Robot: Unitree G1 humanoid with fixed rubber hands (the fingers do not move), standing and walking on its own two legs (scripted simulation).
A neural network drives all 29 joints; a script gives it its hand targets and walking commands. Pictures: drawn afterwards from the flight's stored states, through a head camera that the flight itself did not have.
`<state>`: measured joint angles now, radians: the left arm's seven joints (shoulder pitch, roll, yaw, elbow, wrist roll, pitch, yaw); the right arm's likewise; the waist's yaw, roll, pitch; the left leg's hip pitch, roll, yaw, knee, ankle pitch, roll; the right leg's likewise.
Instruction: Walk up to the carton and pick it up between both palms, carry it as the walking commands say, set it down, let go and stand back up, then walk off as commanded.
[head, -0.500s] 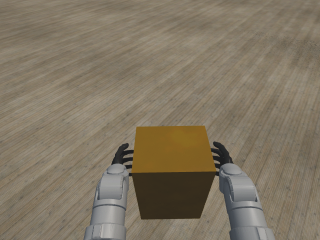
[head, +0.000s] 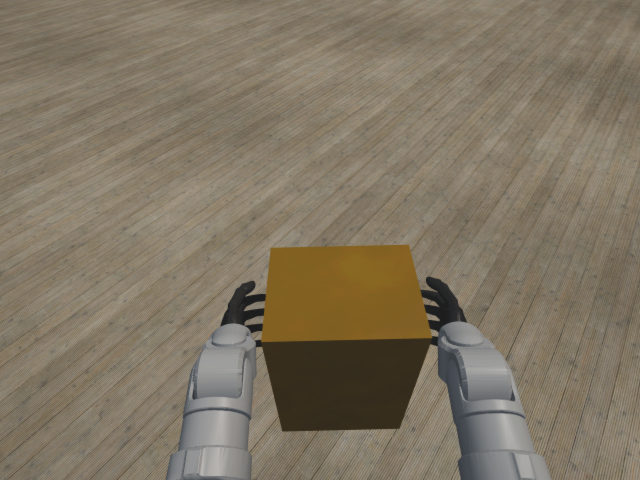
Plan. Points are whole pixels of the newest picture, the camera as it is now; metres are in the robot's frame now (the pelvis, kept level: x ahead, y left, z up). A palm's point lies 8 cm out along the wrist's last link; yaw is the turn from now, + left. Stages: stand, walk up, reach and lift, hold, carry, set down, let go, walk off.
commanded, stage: carry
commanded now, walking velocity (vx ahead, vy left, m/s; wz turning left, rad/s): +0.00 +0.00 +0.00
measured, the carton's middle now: (340, 345) +0.33 +0.00 -0.05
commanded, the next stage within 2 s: hold in 0.16 s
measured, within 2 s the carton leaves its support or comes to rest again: neither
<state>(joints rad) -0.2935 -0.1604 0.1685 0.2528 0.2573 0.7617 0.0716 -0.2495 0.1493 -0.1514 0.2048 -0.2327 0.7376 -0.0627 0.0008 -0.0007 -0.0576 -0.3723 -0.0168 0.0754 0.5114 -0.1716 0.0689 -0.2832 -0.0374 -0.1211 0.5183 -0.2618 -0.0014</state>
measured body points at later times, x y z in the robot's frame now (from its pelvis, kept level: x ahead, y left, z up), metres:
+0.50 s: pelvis +0.02 +0.00 +0.01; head -0.04 +0.03 +0.45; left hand +0.33 +0.13 +0.04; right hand +0.33 -0.15 +0.06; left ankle +0.06 +0.08 -0.73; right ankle +0.01 -0.12 -0.73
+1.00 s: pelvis +0.00 -0.03 -0.01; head +0.00 -0.02 +0.44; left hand +0.32 +0.10 -0.02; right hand +0.31 -0.18 -0.01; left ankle +0.06 +0.08 -0.73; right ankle +0.01 -0.13 -0.73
